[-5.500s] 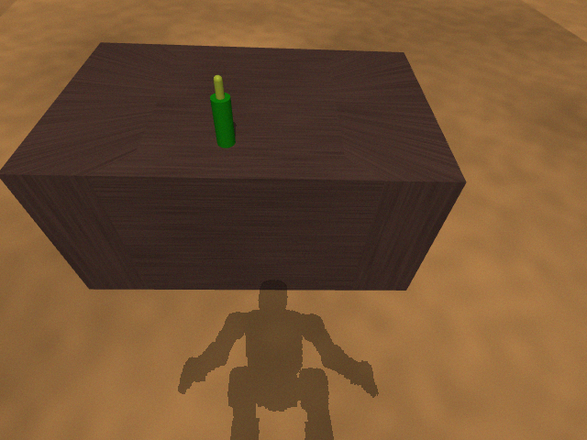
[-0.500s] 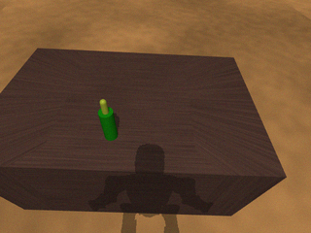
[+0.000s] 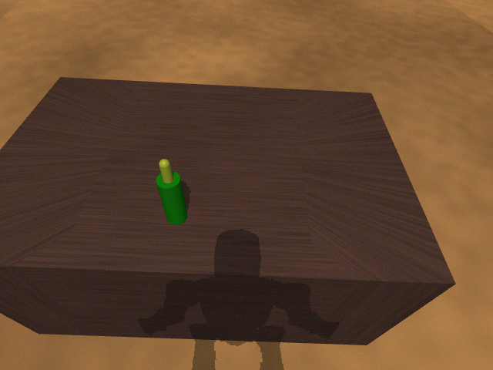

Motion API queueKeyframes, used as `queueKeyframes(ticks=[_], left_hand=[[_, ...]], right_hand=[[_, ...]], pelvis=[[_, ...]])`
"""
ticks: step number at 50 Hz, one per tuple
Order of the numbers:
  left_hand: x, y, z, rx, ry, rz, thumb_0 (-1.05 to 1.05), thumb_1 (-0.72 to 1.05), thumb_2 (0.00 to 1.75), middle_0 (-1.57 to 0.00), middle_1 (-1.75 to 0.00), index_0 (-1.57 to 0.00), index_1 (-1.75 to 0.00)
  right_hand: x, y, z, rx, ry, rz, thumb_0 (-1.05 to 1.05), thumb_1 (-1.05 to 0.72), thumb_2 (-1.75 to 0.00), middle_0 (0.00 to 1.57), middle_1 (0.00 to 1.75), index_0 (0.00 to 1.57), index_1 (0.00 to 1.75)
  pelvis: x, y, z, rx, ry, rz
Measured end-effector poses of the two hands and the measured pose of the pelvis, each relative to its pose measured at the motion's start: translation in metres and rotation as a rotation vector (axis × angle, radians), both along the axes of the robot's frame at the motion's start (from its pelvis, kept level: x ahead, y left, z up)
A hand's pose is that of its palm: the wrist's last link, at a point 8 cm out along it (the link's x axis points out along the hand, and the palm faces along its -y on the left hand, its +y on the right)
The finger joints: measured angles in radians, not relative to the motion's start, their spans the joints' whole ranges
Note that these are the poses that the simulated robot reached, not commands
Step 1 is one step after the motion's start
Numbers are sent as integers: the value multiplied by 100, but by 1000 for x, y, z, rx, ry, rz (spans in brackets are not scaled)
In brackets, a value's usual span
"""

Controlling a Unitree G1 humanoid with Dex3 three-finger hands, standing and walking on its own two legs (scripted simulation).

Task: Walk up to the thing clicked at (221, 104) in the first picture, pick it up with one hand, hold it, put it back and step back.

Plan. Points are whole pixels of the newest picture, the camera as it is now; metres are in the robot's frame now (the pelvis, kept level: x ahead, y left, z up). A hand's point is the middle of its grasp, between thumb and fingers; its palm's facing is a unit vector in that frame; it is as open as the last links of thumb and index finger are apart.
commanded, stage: stand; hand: left
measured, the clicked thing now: (171, 191) +0.50 +0.18 -0.08
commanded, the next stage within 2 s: rise first in 0.44 s
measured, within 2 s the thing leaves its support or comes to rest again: neither
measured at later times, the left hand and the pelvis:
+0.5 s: hand out of the picture +0.06 +0.25 -0.16, palm faces -0.02 -0.94 -0.33, open 7.4 cm; pelvis +0.00 +0.00 +0.00, yaw +0 degrees
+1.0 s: hand (105, 349) +0.17 +0.25 -0.12, palm faces +0.20 -0.92 -0.33, open 15.1 cm; pelvis +0.00 +0.00 -0.01, yaw -1 degrees
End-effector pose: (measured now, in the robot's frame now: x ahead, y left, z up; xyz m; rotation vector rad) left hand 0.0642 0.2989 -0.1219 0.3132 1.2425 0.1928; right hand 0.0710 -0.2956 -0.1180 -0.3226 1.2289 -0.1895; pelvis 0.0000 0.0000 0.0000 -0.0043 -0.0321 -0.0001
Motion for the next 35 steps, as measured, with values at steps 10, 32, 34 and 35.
queueKeyframes(ticks=[10,32,34,35], left_hand=[[-5,0,-1,-2,6,5,1,90,90,-21,-30,-20,-30],[14,-9,3,-17,-131,29,1,83,83,-16,-23,-15,-24],[34,-12,7,-19,-216,49,1,76,75,-14,-19,-13,-20],[45,-13,9,-16,-254,54,1,71,71,-13,-17,-12,-19]], right_hand=[[-2,0,0,-1,5,0,1,-90,-90,20,30,20,30],[16,9,3,16,-153,-37,1,-83,-83,16,24,15,23],[32,13,4,22,-220,-59,1,-76,-75,13,19,13,19],[39,14,6,21,-248,-65,1,-71,-71,12,17,12,17]], pelvis=[[-1,1,0,-1,-3,2],[-11,1,-3,-1,9,-2],[-15,1,-5,-1,21,-7],[-16,1,-5,-2,28,-9]])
